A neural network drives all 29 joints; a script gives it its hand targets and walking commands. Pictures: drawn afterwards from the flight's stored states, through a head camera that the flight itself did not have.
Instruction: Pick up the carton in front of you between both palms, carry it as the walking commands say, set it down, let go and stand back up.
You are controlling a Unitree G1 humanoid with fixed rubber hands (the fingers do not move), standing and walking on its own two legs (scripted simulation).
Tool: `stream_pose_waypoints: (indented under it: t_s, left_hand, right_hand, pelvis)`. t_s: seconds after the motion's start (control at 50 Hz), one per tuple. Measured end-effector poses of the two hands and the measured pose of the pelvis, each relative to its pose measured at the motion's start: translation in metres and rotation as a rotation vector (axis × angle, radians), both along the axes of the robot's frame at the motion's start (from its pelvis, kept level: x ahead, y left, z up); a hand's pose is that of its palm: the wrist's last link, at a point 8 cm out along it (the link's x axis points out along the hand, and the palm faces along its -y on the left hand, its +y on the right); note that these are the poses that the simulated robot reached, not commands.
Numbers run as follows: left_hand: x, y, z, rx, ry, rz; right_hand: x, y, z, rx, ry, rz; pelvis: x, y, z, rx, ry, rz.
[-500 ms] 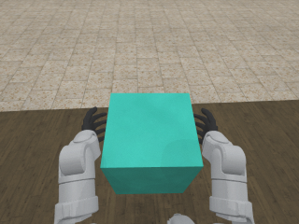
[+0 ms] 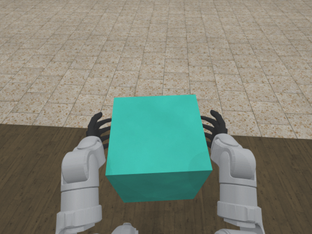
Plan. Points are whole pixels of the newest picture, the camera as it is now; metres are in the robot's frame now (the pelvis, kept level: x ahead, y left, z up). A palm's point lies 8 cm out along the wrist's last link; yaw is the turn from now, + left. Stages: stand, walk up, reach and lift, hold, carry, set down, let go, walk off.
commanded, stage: carry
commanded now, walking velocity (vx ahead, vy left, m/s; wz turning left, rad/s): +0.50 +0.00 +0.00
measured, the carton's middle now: (157, 152) +0.34 +0.02 +0.01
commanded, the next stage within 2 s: none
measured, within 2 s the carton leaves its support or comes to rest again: neither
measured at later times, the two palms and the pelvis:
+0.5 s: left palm (121, 79) +0.63 +0.16 +0.04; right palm (202, 84) +0.60 -0.14 +0.04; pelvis +0.30 +0.03 -0.04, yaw -2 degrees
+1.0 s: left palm (138, 46) +0.91 +0.12 +0.01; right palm (200, 46) +0.93 -0.18 +0.01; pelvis +0.59 -0.04 -0.08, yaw +0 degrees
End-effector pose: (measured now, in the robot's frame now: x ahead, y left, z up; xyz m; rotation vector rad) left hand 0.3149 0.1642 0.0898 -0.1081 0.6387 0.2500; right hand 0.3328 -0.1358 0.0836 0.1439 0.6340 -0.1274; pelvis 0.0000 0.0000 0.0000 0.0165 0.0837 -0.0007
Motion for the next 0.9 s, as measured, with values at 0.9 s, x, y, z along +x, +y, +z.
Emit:
stream_pose_waypoints:
  t_s: [0.9]
  left_hand:
    - [0.550,-0.051,-0.066,0.024,-0.025,-0.058]
  right_hand:
    - [0.540,-0.052,-0.065,-0.020,-0.028,-0.026]
  pelvis:
    - [0.546,-0.033,-0.086,0.001,-0.017,-0.008]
